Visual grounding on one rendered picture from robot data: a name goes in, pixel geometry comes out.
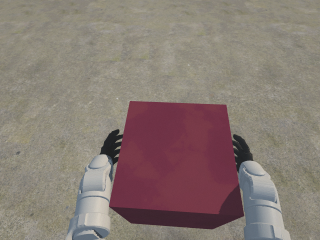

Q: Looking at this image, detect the right robot hand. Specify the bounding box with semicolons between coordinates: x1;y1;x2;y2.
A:
232;134;254;173

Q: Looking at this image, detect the right robot forearm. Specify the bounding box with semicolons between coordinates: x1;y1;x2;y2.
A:
238;160;291;240

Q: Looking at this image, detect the carton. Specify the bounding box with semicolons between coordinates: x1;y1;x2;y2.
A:
109;101;244;230

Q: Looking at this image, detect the left robot forearm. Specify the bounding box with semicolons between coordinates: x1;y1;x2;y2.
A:
65;154;114;240

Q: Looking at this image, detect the left robot hand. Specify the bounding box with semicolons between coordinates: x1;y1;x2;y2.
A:
100;129;123;165

